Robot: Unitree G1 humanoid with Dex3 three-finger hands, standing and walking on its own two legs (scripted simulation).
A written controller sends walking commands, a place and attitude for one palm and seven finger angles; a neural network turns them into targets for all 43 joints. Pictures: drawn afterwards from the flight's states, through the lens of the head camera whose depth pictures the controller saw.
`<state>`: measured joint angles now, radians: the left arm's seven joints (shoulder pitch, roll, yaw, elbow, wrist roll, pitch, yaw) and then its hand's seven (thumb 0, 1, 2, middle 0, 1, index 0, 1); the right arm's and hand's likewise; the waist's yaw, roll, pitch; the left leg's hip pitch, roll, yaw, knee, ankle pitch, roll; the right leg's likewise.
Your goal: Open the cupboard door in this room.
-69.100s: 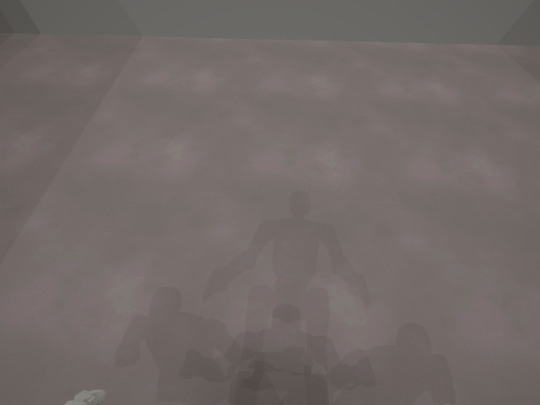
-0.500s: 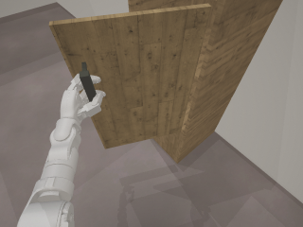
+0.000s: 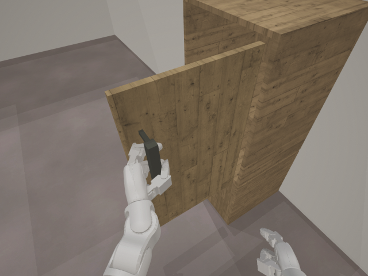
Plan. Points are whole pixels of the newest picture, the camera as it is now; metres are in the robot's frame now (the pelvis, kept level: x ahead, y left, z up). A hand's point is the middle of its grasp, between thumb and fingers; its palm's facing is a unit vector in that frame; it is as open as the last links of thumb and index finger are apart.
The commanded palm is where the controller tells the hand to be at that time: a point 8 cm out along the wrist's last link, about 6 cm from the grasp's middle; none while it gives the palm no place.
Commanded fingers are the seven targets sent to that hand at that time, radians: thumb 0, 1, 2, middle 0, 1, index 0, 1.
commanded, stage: open thumb and fingers to let go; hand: left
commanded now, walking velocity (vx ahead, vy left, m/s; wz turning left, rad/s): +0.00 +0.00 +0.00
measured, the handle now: (150, 158) +0.35 +0.09 +0.09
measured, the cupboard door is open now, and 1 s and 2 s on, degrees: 90 90 93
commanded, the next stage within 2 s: slide the hand sideways off the handle in 0.90 s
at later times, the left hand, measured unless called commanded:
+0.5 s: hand (167, 173) +0.31 +0.05 +0.09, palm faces +0.28 -0.96 -0.01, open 10.6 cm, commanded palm +0.27 +0.10 +0.09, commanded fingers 0.00 -0.50 0.30 -0.30 -1.20 -0.30 -1.20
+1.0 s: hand (166, 172) +0.31 +0.05 +0.09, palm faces +0.24 -0.97 -0.01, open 14.4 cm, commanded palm +0.27 +0.10 +0.09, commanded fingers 0.00 -0.50 0.30 -0.15 -0.30 -0.15 -0.30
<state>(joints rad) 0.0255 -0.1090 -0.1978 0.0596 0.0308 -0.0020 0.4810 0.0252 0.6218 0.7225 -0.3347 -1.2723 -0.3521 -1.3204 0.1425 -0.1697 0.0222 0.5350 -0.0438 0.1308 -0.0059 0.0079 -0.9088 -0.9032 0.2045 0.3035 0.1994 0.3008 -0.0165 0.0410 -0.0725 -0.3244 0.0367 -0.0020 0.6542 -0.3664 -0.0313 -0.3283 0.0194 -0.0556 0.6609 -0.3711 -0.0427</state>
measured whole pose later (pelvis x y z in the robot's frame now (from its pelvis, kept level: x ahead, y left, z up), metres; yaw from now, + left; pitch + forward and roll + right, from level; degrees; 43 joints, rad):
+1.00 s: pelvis -0.03 +0.03 -0.01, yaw +1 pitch +3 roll -1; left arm -0.23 -0.14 -0.24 0.30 0.05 -0.05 0.57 -0.01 -0.49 0.31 -0.43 -0.69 -0.42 -0.71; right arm 0.18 -0.17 0.01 0.63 -0.05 0.08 0.01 0.01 -0.91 -0.90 0.20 0.30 0.20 0.30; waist 0.00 0.04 -0.05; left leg -0.43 0.01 0.00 0.75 -0.36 0.00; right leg -0.42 -0.01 -0.06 0.73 -0.36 -0.01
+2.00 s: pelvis -0.01 +0.01 -0.01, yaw +1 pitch +2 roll +0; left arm 0.29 0.15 -0.07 -0.14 -0.15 -0.13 -0.14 -0.02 -0.50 0.30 -0.19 -0.32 -0.19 -0.31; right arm 0.22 -0.22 0.04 0.51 0.02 -0.09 -0.03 0.01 -0.91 -0.90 0.20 0.30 0.20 0.30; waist 0.01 0.04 -0.05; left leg -0.37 0.02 -0.01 0.72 -0.39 -0.02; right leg -0.37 0.00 -0.06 0.73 -0.40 -0.03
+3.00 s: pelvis -0.01 +0.04 +0.01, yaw +1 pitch -2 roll -1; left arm 0.47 0.27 0.10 -0.42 -0.06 -0.04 0.05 -0.01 -0.25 0.41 -0.16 -0.30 -0.17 -0.30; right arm 0.22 -0.22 0.06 0.57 0.00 -0.17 -0.08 0.01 -0.91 -0.90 0.21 0.30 0.20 0.30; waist 0.05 0.04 0.00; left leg -0.22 0.00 0.00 0.60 -0.34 0.02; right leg -0.20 -0.02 -0.05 0.55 -0.31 0.01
